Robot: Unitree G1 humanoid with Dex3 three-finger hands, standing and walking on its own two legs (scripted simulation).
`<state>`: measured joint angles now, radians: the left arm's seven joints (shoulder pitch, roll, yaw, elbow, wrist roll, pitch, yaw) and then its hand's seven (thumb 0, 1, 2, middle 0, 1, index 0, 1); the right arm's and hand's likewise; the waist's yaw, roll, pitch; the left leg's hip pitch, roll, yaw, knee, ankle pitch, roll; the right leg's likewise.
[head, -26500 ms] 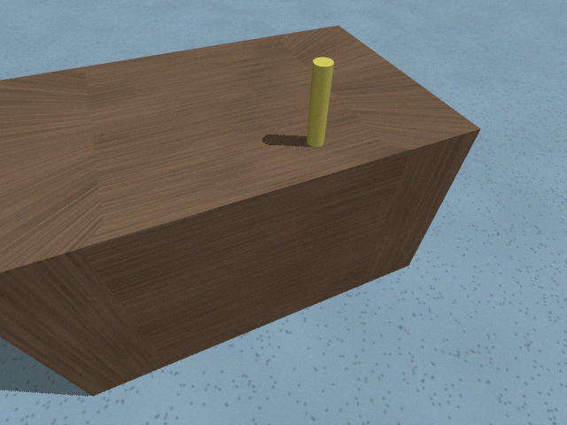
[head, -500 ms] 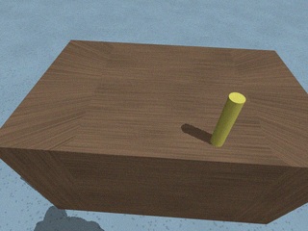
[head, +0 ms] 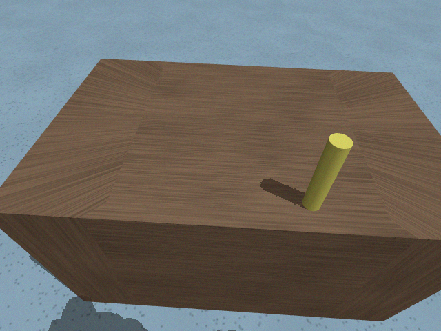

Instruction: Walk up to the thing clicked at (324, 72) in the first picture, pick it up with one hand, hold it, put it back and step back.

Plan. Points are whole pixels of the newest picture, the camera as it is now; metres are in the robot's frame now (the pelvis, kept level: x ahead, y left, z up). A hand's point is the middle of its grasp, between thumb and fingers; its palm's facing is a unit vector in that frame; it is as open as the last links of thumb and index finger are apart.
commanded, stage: stand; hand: right
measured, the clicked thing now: (324, 176) +0.44 -0.22 +0.02
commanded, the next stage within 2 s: none
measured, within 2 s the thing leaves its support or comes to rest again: neither
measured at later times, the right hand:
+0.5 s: hand out of the picture +0.06 -0.25 -0.16, palm faces -0.06 +0.94 -0.34, open 10.3 cm
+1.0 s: hand out of the picture +0.08 -0.25 -0.16, palm faces -0.06 +0.94 -0.35, open 7.4 cm
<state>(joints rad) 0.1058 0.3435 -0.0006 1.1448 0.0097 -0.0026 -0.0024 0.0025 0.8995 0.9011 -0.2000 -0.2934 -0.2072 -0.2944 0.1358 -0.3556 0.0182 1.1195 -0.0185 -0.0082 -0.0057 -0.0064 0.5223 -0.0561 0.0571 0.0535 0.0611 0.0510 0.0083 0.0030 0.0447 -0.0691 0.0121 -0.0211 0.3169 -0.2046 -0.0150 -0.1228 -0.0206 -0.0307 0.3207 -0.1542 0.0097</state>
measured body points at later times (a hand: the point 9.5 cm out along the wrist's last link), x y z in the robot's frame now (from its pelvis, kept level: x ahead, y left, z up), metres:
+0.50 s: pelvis +0.00 +0.00 +0.00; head +0.01 +0.00 +0.45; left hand +0.06 +0.30 -0.13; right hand +0.07 -0.30 -0.14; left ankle -0.02 +0.13 -0.75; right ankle +0.01 -0.12 -0.75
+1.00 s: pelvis +0.01 +0.00 +0.00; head +0.02 +0.00 +0.45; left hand +0.08 +0.30 -0.13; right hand +0.08 -0.30 -0.13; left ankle -0.02 +0.13 -0.75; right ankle +0.01 -0.12 -0.75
